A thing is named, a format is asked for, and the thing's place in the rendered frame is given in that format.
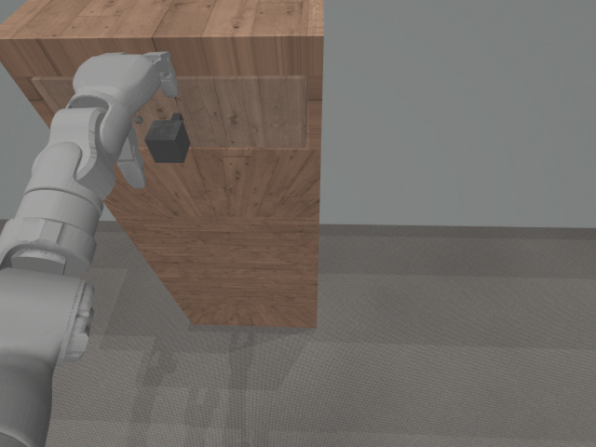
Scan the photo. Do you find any drawer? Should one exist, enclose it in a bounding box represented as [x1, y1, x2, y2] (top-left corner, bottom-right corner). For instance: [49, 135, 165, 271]
[31, 75, 308, 148]

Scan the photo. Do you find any left robot hand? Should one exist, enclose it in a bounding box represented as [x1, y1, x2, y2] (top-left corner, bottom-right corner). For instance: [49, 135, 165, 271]
[73, 51, 179, 189]

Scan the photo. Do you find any handle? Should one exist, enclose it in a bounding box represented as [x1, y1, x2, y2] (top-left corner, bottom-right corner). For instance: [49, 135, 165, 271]
[144, 113, 190, 163]

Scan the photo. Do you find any robot left forearm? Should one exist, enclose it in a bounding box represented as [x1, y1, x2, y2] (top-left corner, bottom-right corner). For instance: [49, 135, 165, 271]
[0, 90, 131, 277]

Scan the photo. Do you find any cabinet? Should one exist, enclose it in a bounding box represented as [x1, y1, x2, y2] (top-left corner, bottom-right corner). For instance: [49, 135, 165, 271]
[0, 0, 324, 328]

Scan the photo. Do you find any left robot upper arm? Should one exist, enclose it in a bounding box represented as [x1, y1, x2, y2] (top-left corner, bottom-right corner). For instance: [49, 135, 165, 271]
[0, 266, 95, 447]

